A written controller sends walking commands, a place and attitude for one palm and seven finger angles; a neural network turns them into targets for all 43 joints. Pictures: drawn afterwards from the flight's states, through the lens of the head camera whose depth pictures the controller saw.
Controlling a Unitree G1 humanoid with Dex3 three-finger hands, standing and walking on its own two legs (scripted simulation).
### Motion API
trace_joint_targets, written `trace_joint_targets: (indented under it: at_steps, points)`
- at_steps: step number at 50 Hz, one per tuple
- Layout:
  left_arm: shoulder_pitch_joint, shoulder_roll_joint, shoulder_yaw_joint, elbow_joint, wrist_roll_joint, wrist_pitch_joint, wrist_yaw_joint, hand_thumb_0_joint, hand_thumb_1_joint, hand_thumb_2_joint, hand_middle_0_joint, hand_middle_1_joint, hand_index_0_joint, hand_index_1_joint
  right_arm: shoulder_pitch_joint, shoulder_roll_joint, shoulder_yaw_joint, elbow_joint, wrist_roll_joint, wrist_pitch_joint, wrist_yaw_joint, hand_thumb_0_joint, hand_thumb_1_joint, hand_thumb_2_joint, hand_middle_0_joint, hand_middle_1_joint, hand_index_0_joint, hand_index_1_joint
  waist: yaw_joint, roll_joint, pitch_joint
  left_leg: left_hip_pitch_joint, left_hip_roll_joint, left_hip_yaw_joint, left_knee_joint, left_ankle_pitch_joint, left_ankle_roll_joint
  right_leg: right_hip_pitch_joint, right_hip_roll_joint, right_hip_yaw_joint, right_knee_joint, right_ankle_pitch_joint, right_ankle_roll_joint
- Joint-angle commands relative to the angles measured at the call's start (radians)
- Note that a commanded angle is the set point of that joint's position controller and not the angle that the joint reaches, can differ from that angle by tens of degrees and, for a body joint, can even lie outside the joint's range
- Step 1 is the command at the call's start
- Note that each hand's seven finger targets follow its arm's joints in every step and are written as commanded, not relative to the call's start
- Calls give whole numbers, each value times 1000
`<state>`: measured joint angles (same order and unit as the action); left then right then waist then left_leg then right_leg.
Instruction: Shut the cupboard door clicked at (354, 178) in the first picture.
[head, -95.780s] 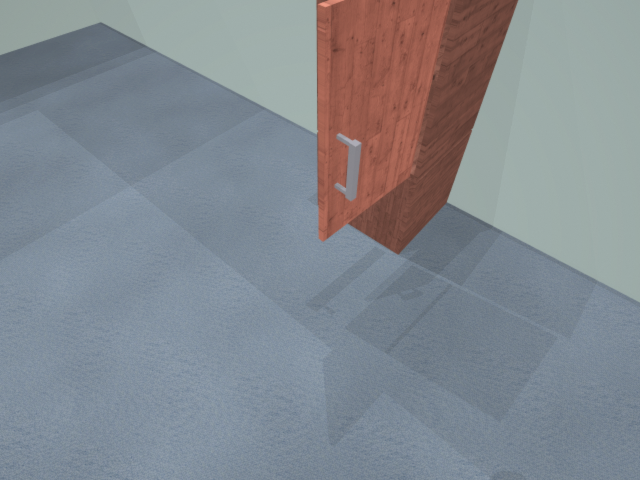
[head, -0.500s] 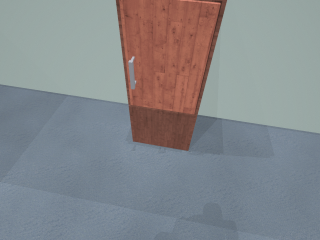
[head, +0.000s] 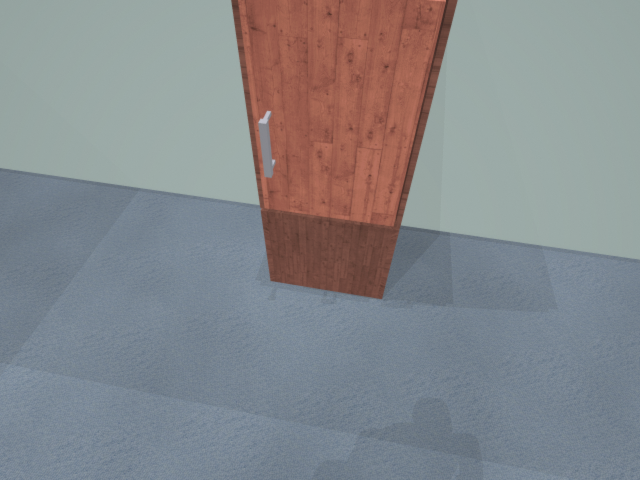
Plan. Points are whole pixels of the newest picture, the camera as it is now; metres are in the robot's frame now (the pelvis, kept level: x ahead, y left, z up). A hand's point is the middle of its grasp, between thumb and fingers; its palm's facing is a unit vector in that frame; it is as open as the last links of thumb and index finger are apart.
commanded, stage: look to check the result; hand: left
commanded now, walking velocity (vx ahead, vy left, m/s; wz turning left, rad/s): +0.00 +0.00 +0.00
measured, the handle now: (268, 145) +0.87 +0.17 -0.10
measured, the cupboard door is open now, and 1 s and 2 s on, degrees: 0 0 0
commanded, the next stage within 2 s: stand and wait in 0.04 s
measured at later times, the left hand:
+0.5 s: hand out of the picture +0.01 +0.18 -0.18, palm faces +0.01 -0.98 -0.22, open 7.4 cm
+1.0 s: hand out of the picture +0.02 +0.18 -0.18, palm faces +0.03 -0.98 -0.22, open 7.4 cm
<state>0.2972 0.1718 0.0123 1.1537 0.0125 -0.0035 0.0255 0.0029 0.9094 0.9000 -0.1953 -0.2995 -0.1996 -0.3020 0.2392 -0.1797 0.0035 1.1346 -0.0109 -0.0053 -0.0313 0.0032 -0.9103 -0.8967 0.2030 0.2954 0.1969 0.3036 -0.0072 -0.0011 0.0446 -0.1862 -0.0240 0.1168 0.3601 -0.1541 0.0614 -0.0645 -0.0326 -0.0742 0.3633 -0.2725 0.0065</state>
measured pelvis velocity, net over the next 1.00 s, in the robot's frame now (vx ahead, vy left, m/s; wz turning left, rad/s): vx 0.02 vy -0.01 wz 0.01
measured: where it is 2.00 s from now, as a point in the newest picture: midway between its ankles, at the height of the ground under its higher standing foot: outside the picture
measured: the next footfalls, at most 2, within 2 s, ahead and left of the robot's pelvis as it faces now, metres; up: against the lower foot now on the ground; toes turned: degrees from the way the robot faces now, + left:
none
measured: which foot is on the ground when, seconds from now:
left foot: down 0.00-1.00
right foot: down 0.00-1.00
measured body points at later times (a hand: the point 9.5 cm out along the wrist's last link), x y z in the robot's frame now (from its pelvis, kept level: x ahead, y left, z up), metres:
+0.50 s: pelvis +0.01 +0.00 +0.00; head +0.03 +0.00 +0.45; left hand +0.01 +0.24 -0.16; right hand +0.03 -0.25 -0.16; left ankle +0.03 +0.08 -0.74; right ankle -0.05 -0.12 -0.74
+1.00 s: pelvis +0.02 -0.01 +0.00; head +0.03 -0.01 +0.45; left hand +0.02 +0.23 -0.16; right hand +0.05 -0.25 -0.16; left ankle +0.03 +0.08 -0.74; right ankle -0.05 -0.12 -0.74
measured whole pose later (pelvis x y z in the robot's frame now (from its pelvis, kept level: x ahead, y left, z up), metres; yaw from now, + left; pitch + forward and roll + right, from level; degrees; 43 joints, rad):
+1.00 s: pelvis +0.02 -0.01 +0.00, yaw +1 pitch -1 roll +0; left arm 0.26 0.19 0.01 1.15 0.01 -0.01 0.02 0.00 0.91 0.90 -0.20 -0.30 -0.20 -0.30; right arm 0.21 -0.20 0.01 1.15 -0.01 -0.01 -0.03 0.00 -0.91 -0.90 0.20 0.30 0.20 0.30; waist -0.01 -0.01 0.04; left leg -0.15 -0.02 0.10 0.35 -0.18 0.04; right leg -0.01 -0.02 -0.09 0.32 -0.28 0.00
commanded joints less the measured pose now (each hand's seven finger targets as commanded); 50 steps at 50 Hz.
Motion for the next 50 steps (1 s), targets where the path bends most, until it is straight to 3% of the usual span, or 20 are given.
trace_joint_targets:
  at_steps: [1,9,31,50]
  points:
    - [69,125,15,-25,5,-10,8,0,900,900,-200,-300,-200,-300,43,-135,-26,-26,1,-11,-5,0,-900,-900,200,300,200,300,3,-14,22,76,140,-161,-66,94,-12,-102,-86,89,-85,99,-44]
    - [44,128,15,-24,3,-10,7,0,900,900,-200,-300,-200,-300,28,-140,-21,-23,-2,-14,-6,0,-900,-900,200,300,200,300,3,10,23,76,139,-163,-66,127,-15,-81,-91,92,-89,120,-44]
    - [29,149,16,-30,2,-14,8,0,900,900,-200,-300,-200,-300,15,-154,-21,-18,2,-14,-5,0,-900,-900,200,300,200,300,5,-20,-1,101,144,-163,-48,203,-15,-49,-99,81,-97,181,-44]
    - [35,140,13,-21,1,-13,9,0,900,900,-200,-300,-200,-300,13,-151,-17,-14,0,-13,-8,0,-900,-900,200,300,200,300,3,-8,9,103,141,-161,-43,214,-18,-35,-102,79,-104,202,-44]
